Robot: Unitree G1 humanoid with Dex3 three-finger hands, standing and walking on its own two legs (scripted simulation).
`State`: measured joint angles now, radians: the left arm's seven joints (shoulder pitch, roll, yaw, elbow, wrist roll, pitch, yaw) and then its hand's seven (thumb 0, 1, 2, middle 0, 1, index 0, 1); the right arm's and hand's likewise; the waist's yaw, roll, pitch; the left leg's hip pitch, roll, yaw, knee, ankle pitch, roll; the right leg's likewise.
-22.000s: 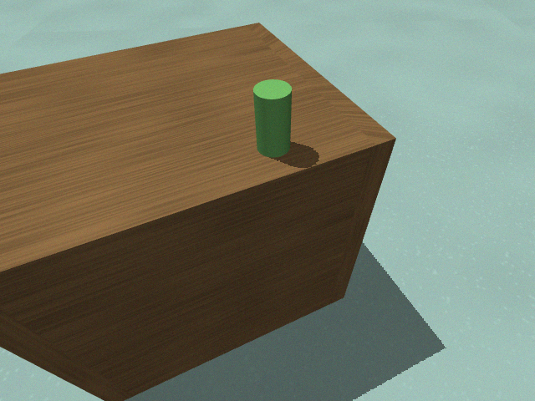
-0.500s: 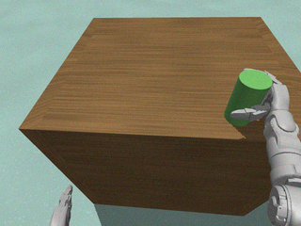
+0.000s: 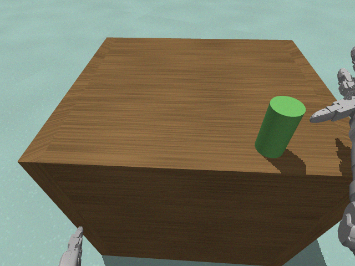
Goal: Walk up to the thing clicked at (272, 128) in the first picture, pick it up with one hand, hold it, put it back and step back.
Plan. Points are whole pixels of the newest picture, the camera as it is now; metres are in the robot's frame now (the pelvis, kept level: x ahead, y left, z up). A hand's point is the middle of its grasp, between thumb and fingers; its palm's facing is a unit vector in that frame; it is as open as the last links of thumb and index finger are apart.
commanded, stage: rise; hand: right
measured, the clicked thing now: (277, 128) +0.43 -0.19 +0.11
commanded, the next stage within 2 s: sink last in 0.18 s
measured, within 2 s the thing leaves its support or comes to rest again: neither
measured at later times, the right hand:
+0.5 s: hand out of the picture +0.40 -0.39 +0.22, palm faces +0.58 +0.76 -0.29, open 17.6 cm
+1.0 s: hand out of the picture +0.21 -0.25 +0.20, palm faces +0.45 +0.79 -0.43, open 17.6 cm
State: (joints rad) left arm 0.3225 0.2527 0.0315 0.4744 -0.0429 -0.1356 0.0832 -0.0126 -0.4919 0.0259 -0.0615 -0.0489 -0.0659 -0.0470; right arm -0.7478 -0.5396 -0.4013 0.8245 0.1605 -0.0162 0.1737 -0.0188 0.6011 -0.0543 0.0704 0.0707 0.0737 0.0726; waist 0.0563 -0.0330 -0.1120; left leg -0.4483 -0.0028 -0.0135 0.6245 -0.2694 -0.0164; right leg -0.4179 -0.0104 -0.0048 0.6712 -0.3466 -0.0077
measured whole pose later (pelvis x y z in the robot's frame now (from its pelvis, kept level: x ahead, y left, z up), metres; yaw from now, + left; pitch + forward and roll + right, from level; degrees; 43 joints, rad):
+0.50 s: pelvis +0.02 +0.01 +0.01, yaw +0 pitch +6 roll +1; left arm 0.37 0.27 0.03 0.44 -0.05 -0.12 0.06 -0.01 -0.52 0.06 -0.06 -0.04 -0.06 -0.05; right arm -0.65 -0.76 -0.49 0.85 0.00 -0.06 0.03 -0.02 0.60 -0.04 0.06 0.05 0.06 0.06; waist 0.02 -0.03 -0.07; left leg -0.38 -0.01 -0.01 0.52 -0.24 0.00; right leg -0.35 -0.02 0.00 0.56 -0.31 0.00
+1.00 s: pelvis +0.03 +0.01 +0.01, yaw -2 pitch -2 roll +0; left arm 0.36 0.24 0.14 0.37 -0.05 -0.05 0.05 -0.01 -0.51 0.06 -0.06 -0.04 -0.05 -0.05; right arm 0.43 -0.38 -0.40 -0.42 0.09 -0.16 -0.03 -0.01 0.58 -0.05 0.07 0.06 0.06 0.06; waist -0.06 -0.05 -0.02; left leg -0.19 0.01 0.03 0.49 -0.27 0.00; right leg -0.16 0.00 0.03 0.50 -0.31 0.01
